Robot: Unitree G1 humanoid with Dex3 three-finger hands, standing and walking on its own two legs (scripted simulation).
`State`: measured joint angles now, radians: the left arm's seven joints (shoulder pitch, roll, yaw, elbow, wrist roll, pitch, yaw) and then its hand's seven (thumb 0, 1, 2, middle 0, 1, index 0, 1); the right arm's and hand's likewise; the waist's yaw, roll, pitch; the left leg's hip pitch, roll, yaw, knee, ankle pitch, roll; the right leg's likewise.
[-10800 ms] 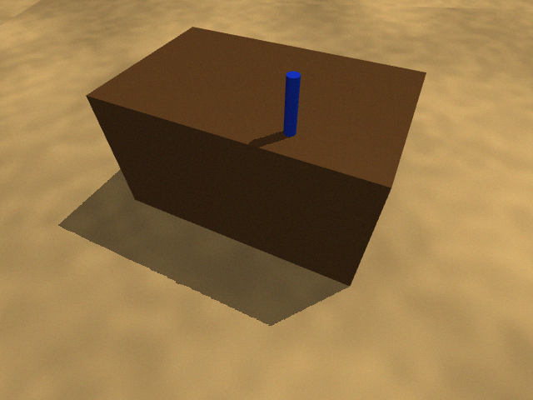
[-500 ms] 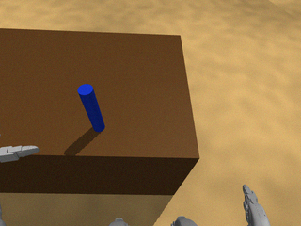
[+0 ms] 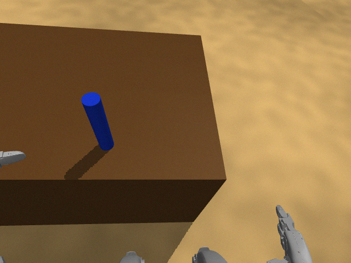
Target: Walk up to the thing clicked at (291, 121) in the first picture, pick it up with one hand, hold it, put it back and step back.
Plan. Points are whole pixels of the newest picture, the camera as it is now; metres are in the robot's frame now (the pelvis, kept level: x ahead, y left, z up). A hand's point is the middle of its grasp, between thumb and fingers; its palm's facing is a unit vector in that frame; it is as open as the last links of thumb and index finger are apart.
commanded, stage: go down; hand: left
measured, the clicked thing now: (100, 125) +0.47 +0.18 -0.01
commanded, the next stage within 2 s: approach in 1.86 s
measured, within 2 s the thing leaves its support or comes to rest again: neither
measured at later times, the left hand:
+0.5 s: hand out of the picture +0.39 +0.37 +0.08, palm faces +0.20 -0.98 +0.00, open 16.1 cm
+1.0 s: hand out of the picture +0.36 +0.37 +0.07, palm faces +0.18 -0.98 +0.02, open 17.2 cm
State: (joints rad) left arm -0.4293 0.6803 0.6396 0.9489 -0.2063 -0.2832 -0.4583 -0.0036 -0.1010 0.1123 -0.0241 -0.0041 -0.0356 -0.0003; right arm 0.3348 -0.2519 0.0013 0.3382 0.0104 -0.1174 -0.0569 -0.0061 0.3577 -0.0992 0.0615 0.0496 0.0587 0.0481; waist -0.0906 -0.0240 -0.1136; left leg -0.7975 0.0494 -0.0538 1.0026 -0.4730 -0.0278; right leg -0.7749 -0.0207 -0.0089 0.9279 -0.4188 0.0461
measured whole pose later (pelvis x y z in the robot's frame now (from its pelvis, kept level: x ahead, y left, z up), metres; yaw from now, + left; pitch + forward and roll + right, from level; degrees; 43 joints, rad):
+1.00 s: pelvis +0.00 +0.00 -0.01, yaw +0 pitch +17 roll -3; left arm -0.44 0.73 0.69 0.95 -0.26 -0.26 -0.61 -0.01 -0.46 0.10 -0.03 -0.04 -0.04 -0.04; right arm 0.35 -0.27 0.01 0.31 0.00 -0.18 -0.06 -0.01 0.42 -0.09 0.06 0.05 0.06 0.05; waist -0.10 -0.03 -0.13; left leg -0.85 0.05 -0.07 1.05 -0.49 -0.03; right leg -0.82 -0.02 -0.02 0.97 -0.44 0.05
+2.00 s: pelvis +0.01 +0.00 +0.00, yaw +1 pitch +16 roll -2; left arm -0.39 0.70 0.69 0.90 -0.28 -0.25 -0.64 -0.01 -0.61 0.07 -0.05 -0.08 -0.06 -0.07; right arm 0.35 -0.27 0.02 0.33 0.00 -0.19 -0.09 -0.01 0.48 -0.07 0.06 0.05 0.06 0.05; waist -0.09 -0.03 -0.13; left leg -0.81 0.04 -0.07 1.02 -0.49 -0.03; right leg -0.79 -0.03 -0.02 0.96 -0.45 0.04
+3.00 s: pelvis -0.01 -0.01 -0.05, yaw -1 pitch +22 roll -2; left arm -0.57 0.38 0.41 0.90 -0.14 -0.44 -0.20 -0.01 -0.51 0.07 -0.05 -0.06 -0.07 -0.04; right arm 0.44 -0.26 -0.05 -0.04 -0.04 -0.05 0.02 -0.01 0.55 -0.05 0.06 0.05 0.06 0.05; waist -0.16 -0.03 -0.13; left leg -1.08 0.05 -0.06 1.24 -0.55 -0.04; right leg -1.08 -0.02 0.00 1.19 -0.50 0.04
